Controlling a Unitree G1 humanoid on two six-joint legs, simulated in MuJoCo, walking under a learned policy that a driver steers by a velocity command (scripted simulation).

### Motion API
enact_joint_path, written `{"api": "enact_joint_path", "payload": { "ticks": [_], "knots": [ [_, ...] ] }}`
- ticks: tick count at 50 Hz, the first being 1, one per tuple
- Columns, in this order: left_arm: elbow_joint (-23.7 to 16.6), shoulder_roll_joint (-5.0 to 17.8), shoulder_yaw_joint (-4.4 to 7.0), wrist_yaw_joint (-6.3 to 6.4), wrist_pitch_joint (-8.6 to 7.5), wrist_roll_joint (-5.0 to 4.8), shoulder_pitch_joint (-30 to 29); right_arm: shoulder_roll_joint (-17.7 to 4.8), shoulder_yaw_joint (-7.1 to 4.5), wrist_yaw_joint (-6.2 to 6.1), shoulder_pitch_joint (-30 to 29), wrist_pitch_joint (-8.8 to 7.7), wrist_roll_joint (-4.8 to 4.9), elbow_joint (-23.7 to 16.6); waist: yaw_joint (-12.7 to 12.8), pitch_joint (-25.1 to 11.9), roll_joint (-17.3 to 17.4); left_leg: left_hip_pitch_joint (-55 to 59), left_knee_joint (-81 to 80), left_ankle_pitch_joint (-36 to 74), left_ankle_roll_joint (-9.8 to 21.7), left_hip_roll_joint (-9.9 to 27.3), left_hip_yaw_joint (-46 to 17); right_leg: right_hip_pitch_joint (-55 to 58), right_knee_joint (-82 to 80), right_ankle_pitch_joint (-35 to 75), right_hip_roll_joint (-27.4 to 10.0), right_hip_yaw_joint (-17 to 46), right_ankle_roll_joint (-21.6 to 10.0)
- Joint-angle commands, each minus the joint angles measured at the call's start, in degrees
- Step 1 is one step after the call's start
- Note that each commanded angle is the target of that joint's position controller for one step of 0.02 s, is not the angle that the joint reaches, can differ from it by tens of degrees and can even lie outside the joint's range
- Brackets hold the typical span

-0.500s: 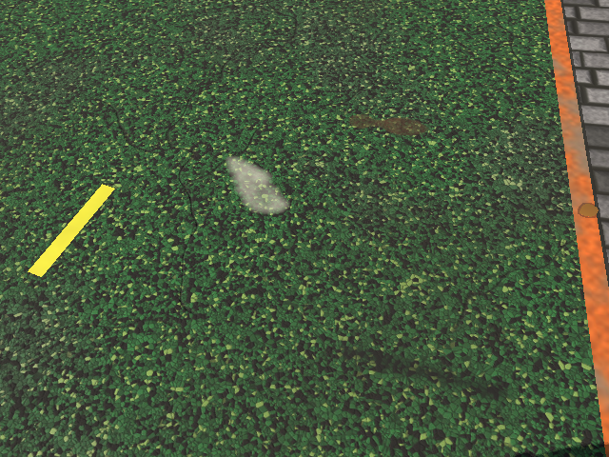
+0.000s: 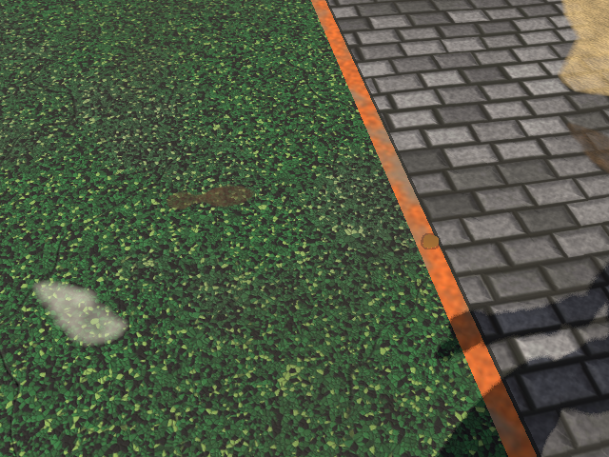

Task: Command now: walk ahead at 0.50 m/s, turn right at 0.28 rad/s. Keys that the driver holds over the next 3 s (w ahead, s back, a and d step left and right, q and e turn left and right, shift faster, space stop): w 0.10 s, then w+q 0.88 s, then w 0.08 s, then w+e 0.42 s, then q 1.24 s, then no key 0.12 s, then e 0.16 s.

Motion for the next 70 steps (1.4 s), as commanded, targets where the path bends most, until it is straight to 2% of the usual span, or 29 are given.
{"api": "enact_joint_path", "payload": {
  "ticks": [1,6,8,9,10,11,13,15,20,29,32,34,35,36,37,38,40,42,44,50,57,60,62,63,64,65,66,67,70],
  "knots": [
    [-5.00,-0.14,-1.22,-0.51,-1.05,0.01,-5.97,-6.57,-1.12,0.17,-0.91,-0.85,0.25,-2.16,0.83,2.81,8.15,-2.57,-6.12,21.91,6.15,13.19,-5.48,2.09,-10.13,4.57,0.38,-4.01,-0.16],
    [-6.15,1.05,-1.60,0.28,-1.89,0.38,-9.16,-8.58,-1.40,-0.28,4.08,0.53,0.27,1.95,0.87,2.78,8.69,4.57,0.14,36.60,6.02,15.91,-5.77,8.40,-19.04,-2.51,1.94,-8.09,-4.00],
    [-2.22,2.47,-0.77,1.33,-3.03,1.00,2.42,-9.10,-1.27,-0.40,3.80,1.15,0.80,3.02,6.73,-3.45,7.40,3.11,14.61,47.62,4.77,13.83,-4.31,24.42,-25.41,-1.50,4.83,-8.91,-6.32],
    [0.85,5.66,0.40,2.17,-3.66,2.03,12.33,-7.69,-0.69,-0.31,3.20,1.03,1.20,1.97,10.58,-9.93,4.91,-6.55,27.03,35.53,3.70,11.58,-3.62,40.23,-25.67,-2.17,-1.12,-2.75,-8.26],
    [1.25,12.52,2.12,3.17,-3.72,2.93,18.68,-0.70,1.05,0.44,5.98,0.79,2.54,-1.54,10.78,-19.58,-8.27,-27.76,48.87,-0.48,0.92,3.50,-0.95,60.38,-27.39,-4.16,-21.32,22.56,-14.23],
    [1.28,12.13,2.38,3.51,-3.01,0.27,18.49,-6.28,-0.84,-0.39,5.20,1.36,1.41,-0.21,11.11,-20.82,-4.56,-32.65,57.66,-17.07,1.46,-0.03,-8.87,55.98,-33.05,-1.26,-24.81,32.21,-15.77],
    [1.35,5.13,0.43,3.31,-3.35,-0.81,8.88,-5.42,-1.18,-0.18,0.18,1.57,1.26,-0.83,6.18,-4.56,-1.06,-33.72,54.38,-8.57,2.05,5.21,-11.27,39.70,-37.15,-0.18,-18.16,14.69,-11.26],
    [1.94,1.10,-0.67,3.33,-4.29,-1.16,5.60,-3.69,-1.29,0.26,1.46,3.00,-0.04,0.84,2.95,0.67,-2.76,-29.02,50.11,-4.71,1.21,6.91,-10.66,30.36,-41.30,1.73,-13.24,5.41,-7.13],
    [4.41,2.00,-0.04,3.61,-6.44,-1.34,8.57,-1.43,-1.67,1.94,-3.79,4.75,-0.41,-0.67,1.71,2.60,-1.50,-33.73,48.52,3.91,-0.02,7.45,-9.75,29.64,-44.85,9.37,-12.12,-3.87,-7.13],
    [8.45,3.61,0.31,4.60,-5.96,-1.08,14.99,-0.50,-0.38,3.66,-20.91,4.45,-0.93,-7.45,4.91,5.78,-0.44,-33.53,24.91,12.30,2.17,5.45,-2.49,37.44,-42.70,20.67,-13.13,-14.32,-6.34],
    [9.12,5.46,0.69,5.11,-5.03,-0.80,15.06,-1.79,-0.90,3.31,-19.73,4.56,-1.11,-7.92,3.45,3.48,-1.45,-28.54,22.32,4.69,5.37,1.41,0.62,42.83,-34.20,41.75,-13.87,-17.06,-5.20],
    [9.11,7.35,1.20,5.29,-3.89,-0.58,14.59,-3.63,-1.96,2.68,-12.05,4.31,-1.17,-6.08,-0.02,-1.74,-2.31,-19.30,20.78,-1.53,8.23,-2.85,1.71,43.47,-19.64,52.20,-13.90,-18.03,-4.86],
    [8.64,7.74,1.25,5.14,-3.42,-0.79,14.06,-5.36,-3.01,2.07,-3.86,3.75,-1.59,-3.54,-3.82,-6.40,-0.28,-7.85,16.10,-0.13,10.14,-4.29,0.30,38.44,-6.75,45.58,-12.92,-18.82,-3.73],
    [6.77,5.55,0.62,4.85,-3.54,-0.72,14.52,-11.00,-4.87,1.10,3.62,3.63,-2.11,-1.95,-6.34,-12.24,5.95,6.09,13.53,-6.08,13.44,6.32,-14.39,25.83,11.08,23.56,-10.68,-18.91,-1.85],
    [2.33,1.09,0.06,3.60,-4.09,-1.68,14.46,-16.59,-6.22,0.80,-0.21,4.30,-0.58,-3.45,-1.79,-16.26,19.57,20.45,4.85,-5.36,23.03,20.72,-48.38,0.56,32.13,-23.01,3.87,-12.73,2.01],
    [0.92,5.20,0.50,3.40,-4.83,-0.95,7.20,-15.52,-6.01,0.58,0.34,4.97,0.54,-3.74,-4.40,-13.82,7.87,18.87,1.51,-0.76,21.98,20.44,-46.94,-6.11,33.01,-19.49,1.31,-2.08,1.39],
    [1.00,3.57,-0.04,3.35,-6.02,-1.79,6.51,-9.79,-4.50,-0.14,-4.59,4.56,0.70,-2.90,0.48,-2.07,1.15,4.06,0.80,12.21,17.54,16.78,-33.23,-3.46,23.19,-11.33,-3.70,-1.61,0.85],
    [1.54,2.90,-0.14,3.33,-4.11,0.15,8.31,-7.14,-3.53,-0.44,-8.19,3.58,1.08,-3.40,4.06,-0.82,1.60,-3.89,-0.29,19.33,14.71,11.47,-25.64,3.51,16.85,-10.60,-5.22,-1.13,2.03],
    [1.26,2.17,-0.19,2.92,-2.30,0.75,8.72,-7.64,-3.46,-0.12,-7.20,2.39,1.40,-3.20,4.84,-1.43,2.59,-6.09,-0.97,23.03,14.71,9.42,-23.41,4.93,13.49,-10.17,-4.88,-2.10,3.27],
    [-3.20,1.91,-0.47,2.45,-1.55,0.27,-3.64,-9.14,-3.79,0.08,-0.94,2.09,1.17,-2.24,0.91,1.64,5.50,-4.10,-3.02,18.61,12.02,7.06,-23.57,-2.24,-2.24,2.20,-4.24,-3.18,5.13],
    [-5.91,1.62,-1.31,1.48,-2.76,-0.56,-12.25,-8.39,-2.83,-0.73,4.55,1.35,0.19,-0.03,-2.89,2.66,6.92,6.03,-1.54,28.10,9.32,9.71,-21.18,-0.56,-16.51,7.66,-1.70,-5.74,0.85],
    [-4.71,3.37,-0.61,1.59,-3.10,-0.85,-6.91,-9.63,-2.80,-1.34,1.94,0.98,-0.40,0.26,0.85,2.09,7.90,7.84,2.43,41.44,7.04,11.37,-18.27,8.18,-20.66,1.29,0.98,-6.36,-3.00],
    [-0.12,5.09,0.53,2.56,-3.54,-0.92,6.70,-10.49,-2.84,-1.31,0.44,1.09,-0.78,0.57,7.08,-4.69,6.27,7.64,18.45,53.78,5.38,9.09,-14.13,23.27,-24.44,-0.70,5.18,-8.23,-5.69],
    [2.04,7.23,1.31,3.13,-3.93,-0.10,15.75,-9.33,-2.31,-1.31,0.51,0.94,-0.65,-0.19,10.72,-10.02,3.75,-0.77,32.30,42.56,4.48,7.24,-12.24,36.45,-24.98,-2.80,-0.98,-0.90,-8.29],
    [2.55,14.29,3.19,3.29,-3.90,0.85,20.73,-4.89,-1.40,-0.75,5.81,0.72,1.18,-1.89,8.66,-16.11,-9.31,-19.81,55.26,12.67,0.99,-2.50,-7.18,50.88,-28.46,-7.24,-16.46,27.82,-16.77],
    [3.10,11.35,2.70,2.31,-2.96,-1.46,16.30,-7.21,-1.68,-0.59,5.02,0.41,-0.66,-1.75,6.23,-14.86,-8.67,-29.76,61.26,-13.62,1.38,-4.71,-11.31,50.46,-36.56,-7.33,-18.29,42.51,-18.50],
    [1.83,8.62,2.17,1.93,-2.70,-2.28,10.42,-7.92,-1.69,-0.39,0.47,0.34,-1.29,-2.67,4.39,-5.94,-2.93,-33.48,62.14,-9.30,1.52,-0.43,-13.19,42.83,-36.49,-11.67,-16.92,34.18,-17.73],
    [1.34,5.80,1.54,1.74,-2.75,-2.01,7.81,-7.85,-1.36,-0.04,-3.77,-0.07,-1.25,-3.57,4.45,-1.96,1.78,-33.17,59.08,-5.52,1.27,1.90,-12.73,36.28,-37.69,-7.95,-14.39,27.42,-16.53],
    [3.11,4.47,0.92,2.27,-3.51,-1.99,8.19,-5.91,-0.69,0.49,-4.76,1.47,-1.85,-4.72,1.43,0.37,0.41,-28.08,50.42,-3.56,-0.91,4.90,-11.72,27.44,-39.92,5.10,-7.76,17.21,-13.38]
  ]
}}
